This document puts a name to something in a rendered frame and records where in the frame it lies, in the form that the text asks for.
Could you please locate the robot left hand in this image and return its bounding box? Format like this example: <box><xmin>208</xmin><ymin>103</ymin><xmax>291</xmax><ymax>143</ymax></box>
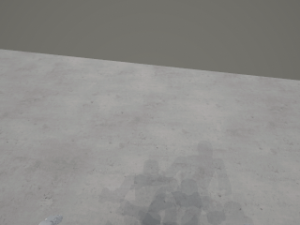
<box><xmin>38</xmin><ymin>215</ymin><xmax>63</xmax><ymax>225</ymax></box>

